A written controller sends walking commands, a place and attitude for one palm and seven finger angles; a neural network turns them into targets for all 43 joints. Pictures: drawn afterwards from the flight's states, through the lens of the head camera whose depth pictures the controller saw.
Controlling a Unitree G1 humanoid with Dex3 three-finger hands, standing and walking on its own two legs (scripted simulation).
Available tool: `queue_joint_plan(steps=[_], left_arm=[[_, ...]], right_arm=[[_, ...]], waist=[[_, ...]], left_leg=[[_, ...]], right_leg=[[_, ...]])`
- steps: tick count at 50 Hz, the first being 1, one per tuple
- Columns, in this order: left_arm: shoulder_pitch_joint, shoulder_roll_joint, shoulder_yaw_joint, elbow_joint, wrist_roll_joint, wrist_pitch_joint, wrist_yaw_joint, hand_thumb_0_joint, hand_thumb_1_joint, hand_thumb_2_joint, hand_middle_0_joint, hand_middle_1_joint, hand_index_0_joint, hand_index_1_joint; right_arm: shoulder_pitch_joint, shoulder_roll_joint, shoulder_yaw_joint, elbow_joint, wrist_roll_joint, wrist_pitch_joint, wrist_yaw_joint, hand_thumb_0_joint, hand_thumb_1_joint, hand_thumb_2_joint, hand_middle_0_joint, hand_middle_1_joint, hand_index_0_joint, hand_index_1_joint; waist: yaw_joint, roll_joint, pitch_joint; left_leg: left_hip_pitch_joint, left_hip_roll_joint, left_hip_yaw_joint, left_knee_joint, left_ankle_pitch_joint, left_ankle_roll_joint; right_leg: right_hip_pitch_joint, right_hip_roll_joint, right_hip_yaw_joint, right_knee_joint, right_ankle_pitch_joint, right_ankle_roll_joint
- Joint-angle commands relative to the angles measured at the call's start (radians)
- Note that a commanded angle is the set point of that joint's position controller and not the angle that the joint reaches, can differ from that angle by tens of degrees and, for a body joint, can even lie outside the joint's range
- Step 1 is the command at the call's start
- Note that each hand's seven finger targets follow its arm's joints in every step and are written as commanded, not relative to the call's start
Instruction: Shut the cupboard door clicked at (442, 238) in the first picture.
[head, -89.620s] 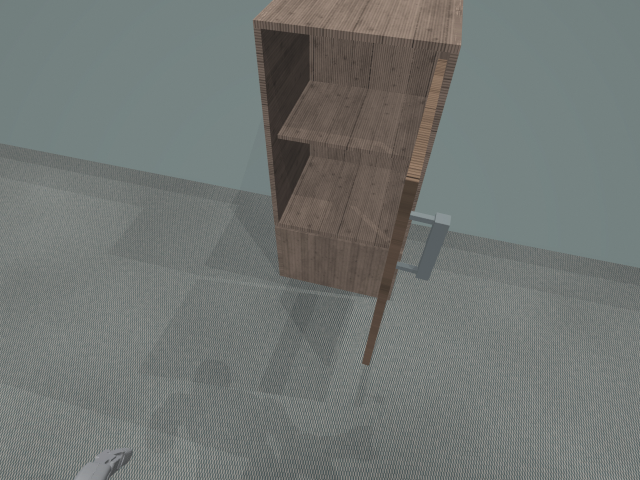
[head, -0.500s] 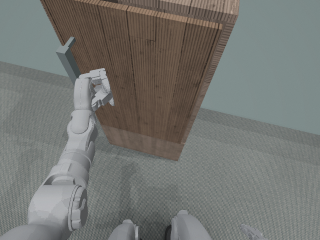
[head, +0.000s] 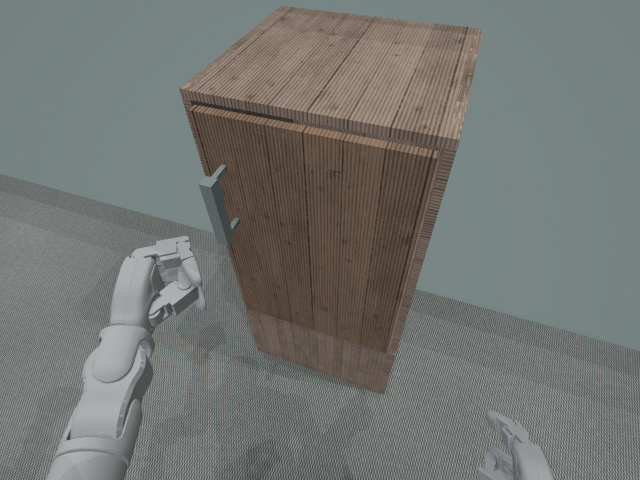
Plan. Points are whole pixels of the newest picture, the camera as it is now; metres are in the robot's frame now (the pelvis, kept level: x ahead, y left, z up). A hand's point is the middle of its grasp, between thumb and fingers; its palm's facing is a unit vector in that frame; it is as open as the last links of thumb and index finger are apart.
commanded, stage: draw the hand back to the body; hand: left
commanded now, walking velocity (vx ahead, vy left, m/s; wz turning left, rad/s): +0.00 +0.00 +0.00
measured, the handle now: (223, 205) +0.57 +0.21 -0.01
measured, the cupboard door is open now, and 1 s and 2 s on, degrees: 0 0 0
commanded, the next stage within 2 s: step back with the hand held close in 0.98 s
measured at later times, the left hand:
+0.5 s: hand (47, 331) +0.22 +0.26 +0.16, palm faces +0.38 -0.85 -0.35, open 5.3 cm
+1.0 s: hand (2, 345) +0.19 +0.27 +0.19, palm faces +0.45 -0.80 -0.38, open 7.4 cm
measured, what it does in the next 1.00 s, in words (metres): stands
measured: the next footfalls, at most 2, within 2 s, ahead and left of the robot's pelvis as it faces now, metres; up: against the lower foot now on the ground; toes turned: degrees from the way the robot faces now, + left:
none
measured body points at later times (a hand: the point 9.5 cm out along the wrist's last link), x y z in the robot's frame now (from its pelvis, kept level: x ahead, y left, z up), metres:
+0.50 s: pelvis +0.01 +0.01 +0.03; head -0.01 -0.01 +0.47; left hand +0.20 +0.31 +0.18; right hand +0.20 -0.19 -0.06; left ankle -0.02 +0.08 -0.72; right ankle +0.02 -0.08 -0.72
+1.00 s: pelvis +0.01 +0.01 +0.03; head -0.02 -0.01 +0.47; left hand +0.16 +0.31 +0.21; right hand +0.19 -0.21 -0.06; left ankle -0.02 +0.08 -0.72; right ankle +0.02 -0.08 -0.72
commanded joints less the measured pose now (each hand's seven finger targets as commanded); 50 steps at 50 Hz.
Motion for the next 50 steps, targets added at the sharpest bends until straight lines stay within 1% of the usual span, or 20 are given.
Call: queue_joint_plan(steps=[1, 2, 4, 6, 7, 11, 13, 15, 19, 26, 30, 32, 34, 36, 38, 40, 42, 44, 45, 50], left_arm=[[-0.151, 0.161, 0.068, -0.292, 0.034, 0.028, 0.104, 0.0, 0.9, 0.9, -0.997, -1.17, -0.997, -1.17], [-0.136, 0.147, 0.059, -0.312, 0.039, 0.04, 0.114, 0.0, 0.9, 0.9, -0.97, -1.14, -0.97, -1.14], [-0.126, 0.174, 0.08, -0.37, 0.047, 0.056, 0.129, 0.0, 0.9, 0.9, -0.915, -1.08, -0.915, -1.08], [-0.088, 0.182, 0.095, -0.439, 0.055, 0.065, 0.143, 0.0, 0.9, 0.9, -0.86, -1.02, -0.86, -1.02], [-0.059, 0.178, 0.097, -0.465, 0.057, 0.071, 0.149, 0.0, 0.9, 0.9, -0.832, -0.99, -0.832, -0.99], [0.03, 0.188, 0.119, -0.566, 0.064, 0.085, 0.16, 0.0, 0.9, 0.9, -0.723, -0.87, -0.723, -0.87], [0.095, 0.184, 0.134, -0.587, 0.065, 0.093, 0.162, 0.0, 0.9, 0.9, -0.668, -0.81, -0.668, -0.81], [0.153, 0.19, 0.155, -0.622, 0.066, 0.097, 0.162, 0.0, 0.9, 0.9, -0.613, -0.75, -0.613, -0.75], [0.255, 0.215, 0.215, -0.66, 0.066, 0.104, 0.162, 0.0, 0.9, 0.9, -0.502, -0.63, -0.502, -0.63], [0.371, 0.286, 0.336, -0.831, 0.066, 0.084, 0.175, 0.0, 0.9, 0.9, -0.31, -0.42, -0.31, -0.42], [0.458, 0.305, 0.394, -0.863, 0.058, 0.081, 0.179, 0.0, 0.9, 0.9, -0.2, -0.3, -0.2, -0.3], [0.455, 0.241, 0.336, -0.799, 0.064, 0.089, 0.175, 0.0, 0.9, 0.9, -0.2, -0.3, -0.2, -0.3], [0.437, 0.211, 0.306, -0.751, 0.067, 0.096, 0.173, 0.0, 0.9, 0.9, -0.2, -0.3, -0.2, -0.3], [0.401, 0.222, 0.306, -0.755, 0.07, 0.092, 0.177, 0.0, 0.9, 0.9, -0.2, -0.3, -0.2, -0.3], [0.389, 0.239, 0.32, -0.777, 0.074, 0.083, 0.182, 0.0, 0.9, 0.9, -0.2, -0.3, -0.2, -0.3], [0.381, 0.268, 0.341, -0.832, 0.074, 0.075, 0.187, 0.0, 0.9, 0.9, -0.2, -0.3, -0.2, -0.3], [0.396, 0.279, 0.351, -0.864, 0.073, 0.069, 0.191, 0.0, 0.9, 0.9, -0.2, -0.3, -0.2, -0.3], [0.414, 0.304, 0.375, -0.871, 0.073, 0.072, 0.194, 0.0, 0.9, 0.9, -0.2, -0.3, -0.2, -0.3], [0.416, 0.289, 0.364, -0.868, 0.073, 0.073, 0.194, 0.0, 0.9, 0.9, -0.2, -0.3, -0.2, -0.3], [0.434, 0.262, 0.358, -0.799, 0.067, 0.083, 0.185, 0.0, 0.9, 0.9, -0.2, -0.3, -0.2, -0.3]], right_arm=[[-0.111, -0.087, -0.022, -0.143, -0.002, -0.036, -0.034, 0.0, -0.9, -0.9, 0.2, 0.3, 0.2, 0.3], [-0.116, -0.083, -0.019, -0.141, -0.004, -0.038, -0.037, 0.0, -0.9, -0.9, 0.2, 0.3, 0.2, 0.3], [-0.128, -0.087, -0.016, -0.137, -0.009, -0.043, -0.046, 0.0, -0.9, -0.9, 0.2, 0.3, 0.2, 0.3], [-0.134, -0.08, -0.009, -0.137, -0.013, -0.054, -0.047, 0.0, -0.9, -0.9, 0.2, 0.3, 0.2, 0.3], [-0.137, -0.075, -0.006, -0.134, -0.015, -0.06, -0.047, 0.0, -0.9, -0.9, 0.2, 0.3, 0.2, 0.3], [-0.148, -0.075, 0.001, -0.125, -0.025, -0.084, -0.04, 0.0, -0.9, -0.9, 0.2, 0.3, 0.2, 0.3], [-0.15, -0.076, -0.002, -0.12, -0.029, -0.092, -0.036, 0.0, -0.9, -0.9, 0.2, 0.3, 0.2, 0.3], [-0.15, -0.076, -0.005, -0.115, -0.032, -0.098, -0.03, 0.0, -0.9, -0.9, 0.2, 0.3, 0.2, 0.3], [-0.151, -0.081, -0.012, -0.104, -0.039, -0.105, -0.022, 0.0, -0.9, -0.9, 0.2, 0.3, 0.2, 0.3], [-0.155, -0.074, -0.023, -0.099, -0.042, -0.129, -0.012, 0.0, -0.9, -0.9, 0.2, 0.3, 0.2, 0.3], [-0.152, -0.074, -0.028, -0.092, -0.041, -0.145, -0.011, 0.0, -0.9, -0.9, 0.2, 0.3, 0.2, 0.3], [-0.149, -0.077, -0.03, -0.079, -0.04, -0.143, -0.009, 0.0, -0.9, -0.9, 0.2, 0.3, 0.2, 0.3], [-0.145, -0.088, -0.035, -0.072, -0.038, -0.142, -0.011, 0.0, -0.9, -0.9, 0.2, 0.3, 0.2, 0.3], [-0.142, -0.094, -0.039, -0.073, -0.037, -0.137, -0.013, 0.0, -0.9, -0.9, 0.2, 0.3, 0.2, 0.3], [-0.142, -0.093, -0.039, -0.073, -0.04, -0.141, -0.015, 0.0, -0.9, -0.9, 0.2, 0.3, 0.2, 0.3], [-0.145, -0.09, -0.039, -0.078, -0.043, -0.151, -0.017, 0.0, -0.9, -0.9, 0.2, 0.3, 0.2, 0.3], [-0.15, -0.082, -0.035, -0.08, -0.045, -0.161, -0.019, 0.0, -0.9, -0.9, 0.2, 0.3, 0.2, 0.3], [-0.155, -0.083, -0.033, -0.076, -0.045, -0.167, -0.021, 0.0, -0.9, -0.9, 0.2, 0.3, 0.2, 0.3], [-0.156, -0.077, -0.028, -0.076, -0.044, -0.167, -0.021, 0.0, -0.9, -0.9, 0.2, 0.3, 0.2, 0.3], [-0.152, -0.076, -0.029, -0.069, -0.04, -0.159, -0.018, 0.0, -0.9, -0.9, 0.2, 0.3, 0.2, 0.3]], waist=[[0.011, -0.039, -0.102], [0.009, -0.055, -0.09], [0.015, -0.043, -0.078], [0.024, 0.002, -0.107], [0.027, 0.027, -0.097], [0.036, 0.053, -0.06], [0.039, 0.022, -0.032], [0.042, 0.029, -0.024], [0.051, -0.002, 0.007], [0.069, 0.057, -0.041], [0.075, 0.052, -0.004], [0.059, 0.019, 0.069], [0.048, -0.018, 0.125], [0.046, -0.003, 0.109], [0.054, 0.004, 0.057], [0.065, 0.043, -0.009], [0.072, 0.056, -0.042], [0.077, 0.056, -0.038], [0.074, 0.072, -0.01], [0.067, 0.048, 0.079]], left_leg=[[0.048, 0.033, -0.073, -0.207, 0.156, -0.019], [0.073, 0.034, -0.073, -0.222, 0.163, -0.018], [0.116, 0.036, -0.076, -0.253, 0.188, -0.014], [0.169, 0.038, -0.083, -0.285, 0.23, -0.021], [0.191, 0.04, -0.085, -0.3, 0.25, -0.024], [0.24, 0.047, -0.103, -0.346, 0.318, -0.035], [0.249, 0.05, -0.104, -0.358, 0.334, -0.038], [0.263, 0.052, -0.105, -0.363, 0.369, -0.042], [0.258, 0.053, -0.105, -0.37, 0.383, -0.044], [0.274, 0.053, -0.111, -0.36, 0.453, -0.057], [0.263, 0.06, -0.117, -0.36, 0.47, -0.066], [0.248, 0.061, -0.113, -0.367, 0.419, -0.064], [0.23, 0.064, -0.117, -0.379, 0.356, -0.057], [0.238, 0.063, -0.117, -0.381, 0.318, -0.053], [0.248, 0.057, -0.12, -0.383, 0.3, -0.049], [0.263, 0.054, -0.123, -0.378, 0.332, -0.05], [0.265, 0.048, -0.116, -0.368, 0.36, -0.05], [0.254, 0.049, -0.119, -0.364, 0.379, -0.052], [0.246, 0.048, -0.117, -0.367, 0.379, -0.055], [0.224, 0.053, -0.113, -0.377, 0.356, -0.057]], right_leg=[[0.269, -0.054, 0.129, -0.209, 0.106, 0.032], [0.283, -0.053, 0.122, -0.222, 0.111, 0.032], [0.31, -0.05, 0.116, -0.248, 0.136, 0.03], [0.357, -0.049, 0.102, -0.255, 0.175, 0.025], [0.368, -0.047, 0.096, -0.263, 0.192, 0.023], [0.399, -0.04, 0.08, -0.293, 0.234, 0.017], [0.402, -0.035, 0.073, -0.307, 0.239, 0.019], [0.417, -0.035, 0.076, -0.316, 0.258, 0.018], [0.424, -0.031, 0.073, -0.334, 0.27, 0.021], [0.468, -0.036, 0.072, -0.319, 0.302, 0.022], [0.456, -0.033, 0.072, -0.321, 0.302, 0.022], [0.4, -0.033, 0.067, -0.33, 0.261, 0.024], [0.363, -0.032, 0.066, -0.345, 0.216, 0.025], [0.362, -0.037, 0.069, -0.339, 0.183, 0.026], [0.387, -0.038, 0.067, -0.333, 0.174, 0.025], [0.43, -0.041, 0.072, -0.322, 0.202, 0.023], [0.458, -0.042, 0.076, -0.316, 0.235, 0.022], [0.468, -0.037, 0.079, -0.32, 0.255, 0.02], [0.461, -0.04, 0.079, -0.319, 0.253, 0.019], [0.421, -0.037, 0.078, -0.334, 0.23, 0.017]])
